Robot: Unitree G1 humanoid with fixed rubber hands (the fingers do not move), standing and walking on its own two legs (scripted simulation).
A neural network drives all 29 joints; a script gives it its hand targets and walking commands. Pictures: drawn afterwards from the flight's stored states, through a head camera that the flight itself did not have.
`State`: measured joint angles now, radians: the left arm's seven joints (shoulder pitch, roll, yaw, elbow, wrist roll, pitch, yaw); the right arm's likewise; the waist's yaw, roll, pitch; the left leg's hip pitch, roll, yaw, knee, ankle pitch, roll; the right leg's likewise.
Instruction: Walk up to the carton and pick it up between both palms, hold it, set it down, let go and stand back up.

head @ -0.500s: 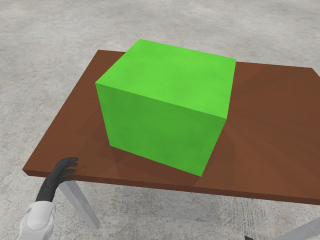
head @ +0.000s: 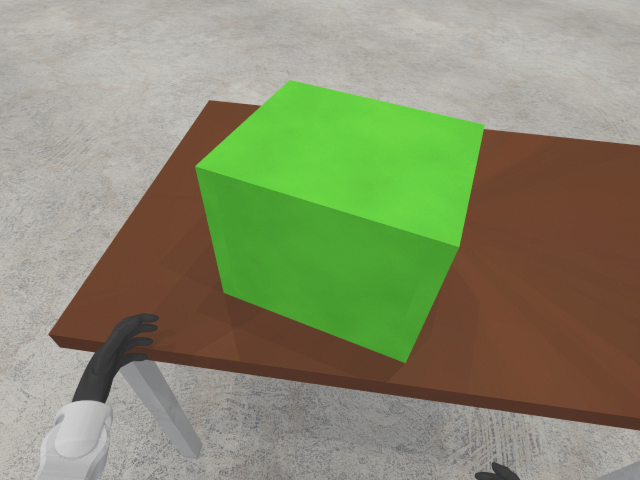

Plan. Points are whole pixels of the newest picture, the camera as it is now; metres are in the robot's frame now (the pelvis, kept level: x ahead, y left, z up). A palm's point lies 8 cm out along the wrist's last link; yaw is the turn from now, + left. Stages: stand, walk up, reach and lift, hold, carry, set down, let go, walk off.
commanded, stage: stand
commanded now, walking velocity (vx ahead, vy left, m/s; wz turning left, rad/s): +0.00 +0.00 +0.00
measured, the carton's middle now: (344, 214) +0.46 -0.03 +0.09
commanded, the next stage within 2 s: none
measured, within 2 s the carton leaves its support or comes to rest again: neither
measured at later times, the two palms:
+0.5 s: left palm (98, 384) +0.23 +0.26 +0.03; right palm out of the picture +0.08 -0.24 -0.09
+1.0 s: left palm (101, 383) +0.23 +0.25 +0.03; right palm out of the picture +0.11 -0.26 -0.10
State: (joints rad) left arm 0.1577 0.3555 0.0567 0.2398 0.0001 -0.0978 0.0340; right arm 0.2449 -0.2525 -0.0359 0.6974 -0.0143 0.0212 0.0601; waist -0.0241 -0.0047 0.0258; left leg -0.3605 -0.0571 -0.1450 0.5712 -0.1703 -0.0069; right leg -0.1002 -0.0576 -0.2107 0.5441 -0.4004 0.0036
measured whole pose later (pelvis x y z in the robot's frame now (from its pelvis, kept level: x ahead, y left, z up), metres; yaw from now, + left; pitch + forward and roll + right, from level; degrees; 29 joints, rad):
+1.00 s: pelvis +0.00 +0.00 +0.00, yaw +1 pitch -2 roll -1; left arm 0.15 0.35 0.05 0.23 0.00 -0.09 0.04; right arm 0.24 -0.25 -0.05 0.68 -0.01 0.03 0.06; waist -0.03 0.00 0.03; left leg -0.37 -0.07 -0.16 0.58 -0.17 -0.01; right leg -0.10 -0.07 -0.23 0.56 -0.42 0.00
